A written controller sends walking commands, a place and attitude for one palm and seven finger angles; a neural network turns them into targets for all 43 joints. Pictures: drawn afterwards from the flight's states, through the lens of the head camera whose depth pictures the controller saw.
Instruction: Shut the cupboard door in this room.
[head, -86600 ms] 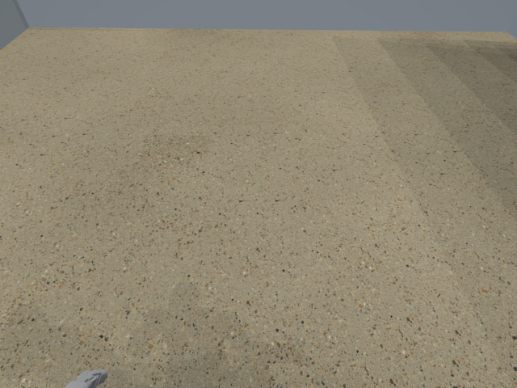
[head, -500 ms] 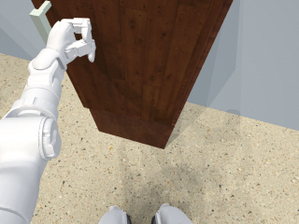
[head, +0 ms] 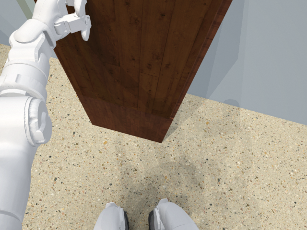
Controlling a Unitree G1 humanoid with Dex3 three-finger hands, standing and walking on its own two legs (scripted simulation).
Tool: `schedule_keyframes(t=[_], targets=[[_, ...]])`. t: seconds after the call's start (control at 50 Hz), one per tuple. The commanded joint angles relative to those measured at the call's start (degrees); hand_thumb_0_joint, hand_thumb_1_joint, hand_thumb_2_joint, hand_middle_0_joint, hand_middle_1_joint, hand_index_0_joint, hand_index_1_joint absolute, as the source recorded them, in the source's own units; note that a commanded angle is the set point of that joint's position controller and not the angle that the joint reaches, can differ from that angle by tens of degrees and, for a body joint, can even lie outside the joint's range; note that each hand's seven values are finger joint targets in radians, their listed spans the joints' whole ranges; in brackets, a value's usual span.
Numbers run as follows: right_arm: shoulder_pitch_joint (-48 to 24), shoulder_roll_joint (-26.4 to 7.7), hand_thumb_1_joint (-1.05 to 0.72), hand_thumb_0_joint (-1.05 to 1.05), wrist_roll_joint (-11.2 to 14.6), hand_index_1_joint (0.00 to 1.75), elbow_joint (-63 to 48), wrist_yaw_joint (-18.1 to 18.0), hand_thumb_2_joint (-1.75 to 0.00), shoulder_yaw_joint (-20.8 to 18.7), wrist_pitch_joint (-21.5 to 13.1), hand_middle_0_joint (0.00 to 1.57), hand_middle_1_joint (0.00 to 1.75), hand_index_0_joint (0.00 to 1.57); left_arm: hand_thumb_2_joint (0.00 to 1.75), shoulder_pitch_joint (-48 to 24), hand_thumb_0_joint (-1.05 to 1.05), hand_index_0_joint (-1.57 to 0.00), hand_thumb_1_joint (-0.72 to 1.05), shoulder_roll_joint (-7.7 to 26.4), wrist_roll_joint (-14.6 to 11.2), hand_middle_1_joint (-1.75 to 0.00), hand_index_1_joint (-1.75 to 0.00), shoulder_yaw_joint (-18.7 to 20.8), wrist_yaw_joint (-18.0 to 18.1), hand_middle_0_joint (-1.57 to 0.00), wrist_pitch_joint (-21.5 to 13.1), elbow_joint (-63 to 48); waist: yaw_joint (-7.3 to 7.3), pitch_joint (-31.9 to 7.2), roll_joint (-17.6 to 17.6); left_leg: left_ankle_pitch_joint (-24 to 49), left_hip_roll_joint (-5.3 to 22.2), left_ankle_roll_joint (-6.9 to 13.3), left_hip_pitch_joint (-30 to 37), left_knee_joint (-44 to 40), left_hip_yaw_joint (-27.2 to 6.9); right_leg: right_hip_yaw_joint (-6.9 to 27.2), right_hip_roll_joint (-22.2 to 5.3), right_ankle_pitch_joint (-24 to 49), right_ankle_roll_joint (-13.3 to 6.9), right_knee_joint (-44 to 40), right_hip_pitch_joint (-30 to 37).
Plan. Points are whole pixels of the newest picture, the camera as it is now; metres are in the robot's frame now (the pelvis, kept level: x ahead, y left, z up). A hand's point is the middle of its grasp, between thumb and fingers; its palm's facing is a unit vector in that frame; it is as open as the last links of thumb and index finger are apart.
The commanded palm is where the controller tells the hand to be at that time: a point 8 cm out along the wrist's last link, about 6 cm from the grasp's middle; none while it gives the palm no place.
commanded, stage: pull the fist back off the door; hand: left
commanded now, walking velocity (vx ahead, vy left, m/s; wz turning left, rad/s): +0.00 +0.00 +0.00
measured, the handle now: (37, 8) +0.62 +0.18 +0.14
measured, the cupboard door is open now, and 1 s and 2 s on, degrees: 0 0 0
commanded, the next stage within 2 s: draw the hand back to the body in 0.92 s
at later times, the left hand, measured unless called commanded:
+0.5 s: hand (100, 27) +0.55 +0.05 +0.14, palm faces -0.01 -1.00 -0.01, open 3.1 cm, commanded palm +0.53 +0.10 +0.14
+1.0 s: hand (88, 44) +0.50 +0.07 +0.15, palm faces -0.03 -1.00 -0.05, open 3.1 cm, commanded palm +0.48 +0.12 +0.14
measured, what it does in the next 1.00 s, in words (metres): stands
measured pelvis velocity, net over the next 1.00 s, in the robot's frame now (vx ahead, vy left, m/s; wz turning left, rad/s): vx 0.02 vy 0.00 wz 0.01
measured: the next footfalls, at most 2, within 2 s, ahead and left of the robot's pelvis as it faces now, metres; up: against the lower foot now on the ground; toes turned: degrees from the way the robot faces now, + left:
none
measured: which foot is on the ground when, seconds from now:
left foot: down 0.00-1.00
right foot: down 0.00-1.00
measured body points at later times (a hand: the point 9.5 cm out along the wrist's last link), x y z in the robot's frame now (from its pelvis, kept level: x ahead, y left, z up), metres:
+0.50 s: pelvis -0.01 +0.00 +0.01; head +0.10 +0.00 +0.44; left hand +0.55 +0.10 +0.15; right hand -0.08 -0.24 -0.10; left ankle +0.03 +0.09 -0.67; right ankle -0.01 -0.09 -0.67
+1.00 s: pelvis +0.02 +0.00 +0.03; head +0.08 +0.00 +0.48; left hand +0.49 +0.13 +0.15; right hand +0.06 -0.27 -0.09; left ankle +0.03 +0.09 -0.67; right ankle -0.01 -0.09 -0.67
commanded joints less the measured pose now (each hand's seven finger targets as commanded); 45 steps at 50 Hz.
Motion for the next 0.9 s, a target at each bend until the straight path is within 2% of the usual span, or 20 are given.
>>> schedule_keyframes(t=[0.0,0.02,0.04,0.06,0.12,0.16,0.2,0.24,0.28,0.38,0.4,0.48,0.54,0.56,0.62,0.72,0.76,0.8,0.84,0.88], targets=[[11.62,-11.09,-0.90,0.00,0.00,0.30,-0.23,-1.36,-0.90,-3.86,-1.34,0.20,0.30,0.20,0.90,-36.01,0.00,-1.30,0.90,3.37,-1.13,-1.50,-1.50,-0.06,0.21,-1.30,-2.86,-12.76,-5.38,-29.62,6.78,21.53,0.33,1.15,32.82,-1.35,-6.28,4.37,0.52,17.05,2.34,-7.19,-3.15],[11.07,-10.95,-0.90,0.00,-0.27,0.30,0.21,-1.27,-0.90,-3.93,-1.26,0.20,0.30,0.20,0.90,-36.11,0.00,-1.30,0.90,1.35,-1.04,-1.50,-1.50,-1.33,0.42,-1.30,-2.41,-12.83,-5.44,-29.46,7.91,21.55,0.32,1.01,33.91,-1.47,-6.52,3.92,0.58,16.06,2.08,-7.29,-4.32],[14.33,-8.43,-0.90,0.00,-0.30,0.30,-2.28,0.09,-0.90,-3.24,-1.66,0.20,0.30,0.20,0.90,-38.17,0.00,-1.30,0.90,4.27,-4.55,-1.50,-1.50,10.22,11.85,-1.30,-0.46,-13.47,-4.20,-29.25,10.37,20.06,1.78,0.02,30.24,-2.51,-7.81,5.20,-0.20,15.26,1.85,-8.57,-2.82],[15.02,-8.36,-0.90,0.00,-0.64,0.30,-2.57,1.49,-0.90,-3.22,-1.95,0.20,0.30,0.20,0.90,-36.21,0.00,-1.30,0.90,1.31,-2.81,-1.50,-1.50,8.19,17.77,-1.30,0.33,-12.31,-4.11,-29.48,9.90,19.73,1.81,-0.52,30.00,-3.43,-8.43,5.22,-0.17,14.76,2.13,-8.07,-2.52],[16.53,-7.96,-0.90,0.00,-2.35,0.30,-3.04,4.12,-0.90,-4.46,-1.86,0.20,0.30,0.20,0.90,-34.13,0.00,-1.30,0.90,-4.93,-0.36,-1.50,-1.50,7.29,27.89,-1.30,-0.94,-14.94,-4.18,-31.78,7.62,22.43,2.02,-1.13,32.85,-3.44,-9.87,4.24,-0.19,15.31,2.67,-6.80,-4.00],[16.55,-7.64,-0.90,0.00,-3.64,0.30,-3.01,5.77,-0.90,-4.59,-1.96,0.20,0.30,0.20,0.90,-35.07,0.00,-1.30,0.90,-7.57,2.66,-1.50,-1.50,6.77,35.28,-1.30,-3.29,-16.26,-4.49,-29.66,6.93,18.78,1.77,-1.18,30.70,-3.08,-9.34,4.07,-0.33,13.35,2.91,-7.08,-5.28],[17.32,-8.10,-0.90,0.00,-4.49,0.30,-2.59,7.10,-0.90,-4.91,-1.70,0.20,0.30,0.20,0.90,-34.99,0.00,-1.30,0.90,-6.83,7.58,-1.50,-1.50,4.70,38.70,-1.30,-6.28,-16.04,-5.26,-28.58,6.98,17.09,1.70,-1.23,30.19,-3.28,-9.67,3.88,-0.34,11.90,2.82,-6.71,-6.61],[17.20,-8.67,-0.90,0.00,-4.80,0.30,-2.70,7.99,-0.90,-5.27,-1.45,0.20,0.30,0.20,0.90,-35.09,0.00,-1.30,0.90,-5.59,11.07,-1.50,-1.50,2.71,39.04,-1.30,-8.73,-17.01,-5.19,-29.62,8.80,15.18,1.35,-1.24,31.02,-3.63,-9.41,4.07,-0.51,10.77,2.35,-6.85,-6.55],[17.30,-9.03,-0.90,0.00,-4.58,0.30,-2.93,8.17,-0.90,-5.39,-0.91,0.20,0.30,0.20,0.90,-33.93,0.00,-1.30,0.90,-4.81,12.16,-1.50,-1.50,1.62,37.81,-1.30,-9.86,-16.53,-4.63,-30.48,9.92,16.01,1.01,-1.36,32.48,-4.44,-9.39,4.01,-0.40,11.54,1.84,-7.08,-4.89],[16.14,-9.56,-0.90,0.00,-2.49,0.30,-5.16,6.85,-0.90,-4.83,0.45,0.20,0.30,0.20,0.90,-26.91,0.00,-1.30,0.90,-0.47,7.02,-1.50,-1.50,6.24,33.68,-1.30,-6.11,-11.66,-2.29,-29.02,4.11,10.97,-0.11,-0.69,27.75,-8.32,-7.03,5.11,-0.07,11.33,2.05,-10.94,5.48],[15.54,-9.27,-0.90,0.00,-2.09,0.30,-5.92,6.65,-0.90,-4.59,0.56,0.20,0.30,0.20,0.90,-26.01,0.00,-1.30,0.90,-1.52,5.94,-1.50,-1.50,5.88,33.12,-1.30,-5.82,-12.26,-1.89,-28.53,3.30,10.42,-0.22,-0.64,27.06,-8.94,-6.42,5.27,-0.08,11.37,2.28,-11.50,6.64],[15.07,-9.01,-0.90,0.00,-2.14,0.30,-6.80,6.03,-0.90,-4.34,0.07,0.20,0.30,0.20,0.90,-22.07,0.00,-1.30,0.90,2.43,3.98,-1.50,-1.50,11.15,34.06,-1.30,-9.08,-15.89,0.27,-26.25,-0.68,8.66,-0.46,-0.26,23.71,-10.59,-4.96,6.25,-0.08,10.94,2.60,-13.17,11.91],[14.64,-8.29,-0.90,0.00,-2.48,0.30,-6.98,6.56,-0.90,-4.87,-0.26,0.20,0.30,0.20,0.90,-16.02,0.00,-1.30,0.90,0.63,5.33,-1.50,-1.50,10.29,34.56,-1.30,-13.26,-19.84,1.86,-27.53,-0.30,12.78,-0.42,-0.38,25.50,-10.43,-4.03,6.27,-0.15,15.62,2.54,-12.22,13.71],[14.52,-8.04,-0.90,0.00,-2.39,0.30,-7.24,6.79,-0.90,-5.05,-0.18,0.20,0.30,0.20,0.90,-13.29,0.00,-1.30,0.90,-1.90,5.91,-1.50,-1.50,8.00,34.24,-1.30,-14.02,-20.74,2.17,-27.83,0.02,14.06,-0.49,-0.48,26.31,-10.50,-3.66,6.18,-0.11,17.14,2.47,-11.98,14.12],[14.44,-8.01,-0.90,0.00,-1.86,0.30,-7.39,6.94,-0.90,-5.72,0.71,0.20,0.30,0.20,0.90,-5.08,0.00,-1.30,0.90,-4.67,6.26,-1.50,-1.50,6.34,33.03,-1.30,-13.16,-19.87,3.76,-26.95,-0.89,16.36,-0.70,-0.63,28.02,-11.26,-2.74,5.97,-0.07,20.38,2.40,-12.47,16.20],[12.36,-7.56,-0.90,0.00,-0.35,0.30,-8.94,5.80,-0.90,-5.99,2.52,0.20,0.30,0.20,0.90,-3.88,0.00,-1.30,0.90,-8.13,1.98,-1.50,-1.50,4.45,30.70,-1.30,-9.53,-25.75,4.19,-24.11,-2.08,17.63,-1.27,-0.34,29.82,-13.45,-1.19,6.75,-0.24,25.19,2.93,-15.58,21.34],[11.03,-7.03,-0.90,0.00,-0.26,0.30,-8.81,5.32,-0.90,-6.20,2.27,0.20,0.30,0.20,0.90,-7.01,0.00,-1.30,0.90,-8.70,0.57,-1.50,-1.50,4.17,30.73,-1.30,-11.36,-32.16,4.15,-25.63,-1.38,19.29,-1.23,-0.31,32.96,-13.24,-1.26,6.86,-0.14,27.19,3.00,-15.63,22.18],[9.44,-6.64,-0.90,0.00,-0.13,0.30,-9.01,5.14,-0.90,-6.38,1.55,0.20,0.30,0.20,0.90,-5.68,0.00,-1.30,0.90,-9.26,0.07,-1.50,-1.50,3.36,30.98,-1.30,-14.58,-39.87,5.46,-29.73,3.29,24.62,-1.08,-0.61,38.97,-12.54,-1.84,6.33,0.04,30.64,2.43,-14.11,22.14],[8.20,-6.11,-0.90,0.00,-0.11,0.30,-8.31,5.30,-0.90,-6.40,0.95,0.20,0.30,0.20,0.90,-3.30,0.00,-1.30,0.90,-12.20,0.53,-1.50,-1.50,0.35,31.04,-1.30,-16.37,-41.86,5.16,-29.92,4.24,27.62,-0.58,-0.84,42.21,-11.52,-2.39,5.70,0.12,31.26,2.34,-13.18,19.60],[8.20,-5.99,-0.90,0.00,0.02,0.30,-7.00,5.39,-0.90,-6.51,1.02,0.20,0.30,0.20,0.90,-2.07,0.00,-1.30,0.90,-14.98,1.69,-1.50,-1.50,-2.85,30.82,-1.30,-15.60,-38.46,3.87,-25.36,3.21,27.59,-0.48,-0.76,41.80,-11.18,-2.54,5.35,0.00,30.58,2.63,-13.20,16.48]])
